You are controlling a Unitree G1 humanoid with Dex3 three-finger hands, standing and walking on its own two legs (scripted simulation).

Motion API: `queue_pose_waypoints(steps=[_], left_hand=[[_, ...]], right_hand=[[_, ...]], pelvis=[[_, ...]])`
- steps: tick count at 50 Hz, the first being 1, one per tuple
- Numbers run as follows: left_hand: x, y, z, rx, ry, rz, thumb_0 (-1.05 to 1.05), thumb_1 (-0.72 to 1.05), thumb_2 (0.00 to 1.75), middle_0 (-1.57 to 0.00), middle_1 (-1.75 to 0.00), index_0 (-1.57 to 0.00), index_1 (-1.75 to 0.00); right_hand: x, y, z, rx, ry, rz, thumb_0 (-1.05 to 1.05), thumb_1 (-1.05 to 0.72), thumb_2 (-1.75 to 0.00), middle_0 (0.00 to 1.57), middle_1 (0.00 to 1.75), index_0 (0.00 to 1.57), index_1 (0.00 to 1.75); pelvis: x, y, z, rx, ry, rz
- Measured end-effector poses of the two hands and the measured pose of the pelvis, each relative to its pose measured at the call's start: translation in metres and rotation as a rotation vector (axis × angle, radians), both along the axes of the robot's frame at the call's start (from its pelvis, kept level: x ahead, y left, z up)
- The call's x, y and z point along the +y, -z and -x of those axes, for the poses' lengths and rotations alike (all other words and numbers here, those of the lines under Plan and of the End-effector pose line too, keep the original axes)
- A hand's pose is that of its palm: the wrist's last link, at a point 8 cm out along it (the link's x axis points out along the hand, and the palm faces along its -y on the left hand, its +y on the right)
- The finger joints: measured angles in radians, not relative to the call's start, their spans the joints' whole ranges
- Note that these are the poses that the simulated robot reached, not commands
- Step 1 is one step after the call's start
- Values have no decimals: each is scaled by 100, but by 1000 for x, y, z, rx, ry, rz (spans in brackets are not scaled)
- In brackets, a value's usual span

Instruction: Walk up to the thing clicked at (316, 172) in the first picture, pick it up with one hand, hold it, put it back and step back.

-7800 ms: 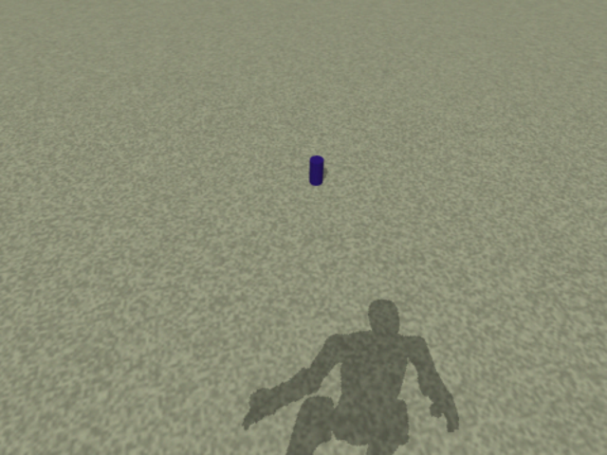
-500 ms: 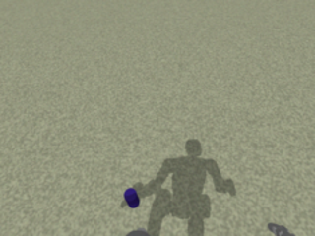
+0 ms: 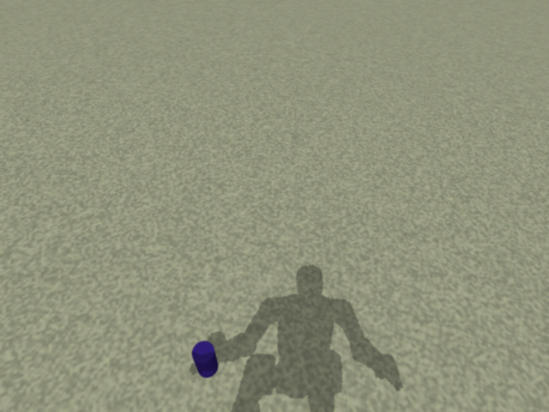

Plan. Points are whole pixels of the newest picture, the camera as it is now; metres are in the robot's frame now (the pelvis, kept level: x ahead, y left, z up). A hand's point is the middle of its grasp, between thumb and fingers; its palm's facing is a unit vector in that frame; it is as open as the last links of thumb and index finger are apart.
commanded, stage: walk up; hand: left
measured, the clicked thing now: (205, 359) +0.46 +0.21 -0.69
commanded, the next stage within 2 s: none
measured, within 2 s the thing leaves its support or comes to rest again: neither
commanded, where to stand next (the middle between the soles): +0.12 +0.02 m, yaw -1 degrees
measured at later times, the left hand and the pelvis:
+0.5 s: hand out of the picture +0.04 +0.35 -0.16, palm faces +0.03 -0.90 -0.44, open 7.4 cm; pelvis +0.02 +0.05 -0.01, yaw +0 degrees
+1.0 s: hand out of the picture +0.16 +0.27 -0.14, palm faces -0.11 -0.91 -0.41, open 7.4 cm; pelvis +0.05 +0.00 -0.01, yaw -5 degrees
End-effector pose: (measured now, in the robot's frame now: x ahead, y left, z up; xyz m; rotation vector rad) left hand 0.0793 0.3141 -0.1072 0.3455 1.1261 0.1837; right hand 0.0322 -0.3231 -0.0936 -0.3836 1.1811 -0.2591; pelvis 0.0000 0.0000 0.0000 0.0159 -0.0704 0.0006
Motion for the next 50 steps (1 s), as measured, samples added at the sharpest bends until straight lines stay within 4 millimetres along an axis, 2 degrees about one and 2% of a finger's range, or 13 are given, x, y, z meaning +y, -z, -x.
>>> queue_pose_waypoints(steps=[3,5,9,15,20,22,24,28,32,36,41,46,50], left_hand=[[-10,3,2,-6,-11,-38,0,90,89,-20,-30,-20,-30],[-16,0,8,-14,-10,-44,0,90,89,-20,-30,-20,-30],[-15,-21,30,-11,-43,-52,0,90,89,-20,-30,-20,-30],[21,-40,63,39,-90,-122,0,89,89,-21,-30,-20,-30],[60,-24,71,90,-114,-138,0,89,89,-21,-30,-20,-30],[74,-8,64,100,-116,-126,1,89,89,-20,-30,-20,-30],[79,7,53,105,-119,-102,1,90,89,-20,-30,-20,-30],[69,23,30,110,-75,-24,1,90,89,-20,-30,-20,-30],[55,30,13,128,-32,37,0,90,89,-20,-30,-20,-30],[47,30,-4,152,11,50,0,90,89,-20,-30,-20,-30],[36,19,-32,140,54,20,0,90,89,-20,-30,-20,-30],[16,7,-62,64,69,-39,0,90,89,-20,-30,-20,-30],[-4,-7,-75,23,81,-50,0,90,89,-20,-30,-20,-30]], right_hand=[[-15,17,-8,4,14,-13,1,-90,-90,21,30,20,30],[-16,25,-16,6,-3,-34,1,-91,-90,21,30,20,30],[-9,22,-28,10,-51,-83,1,-91,-90,20,30,20,30],[5,13,-39,5,-88,-97,0,-91,-90,21,30,20,30],[24,16,-41,13,-59,-63,0,-91,-90,21,30,20,30],[34,19,-40,0,-40,-34,0,-91,-90,21,30,20,30],[47,18,-34,-1,-27,-15,0,-91,-90,21,30,20,30],[70,8,-30,-1,-11,-22,0,-91,-90,21,30,20,30],[75,-3,-34,-35,-4,-9,1,-90,-90,21,30,20,30],[60,-11,-33,-53,22,30,0,-90,-90,21,30,21,30],[27,-13,-21,-28,61,64,0,-90,-90,21,30,21,30],[-8,8,-13,34,93,51,0,-90,-90,21,30,20,30],[-10,21,-23,57,106,-3,1,-91,-90,21,30,20,30]], pelvis=[[-11,10,1,-10,0,22],[-14,12,3,-11,-16,30],[-10,-2,0,-7,-26,16],[4,-9,-6,-2,-21,2],[28,2,-12,-4,-16,31],[40,12,-14,-4,-12,35],[47,16,-15,-13,-4,13],[54,9,-19,-6,2,19],[55,4,-24,11,26,16],[52,3,-30,23,53,9],[37,3,-38,32,78,8],[13,10,-45,22,74,32],[2,6,-49,23,81,3]])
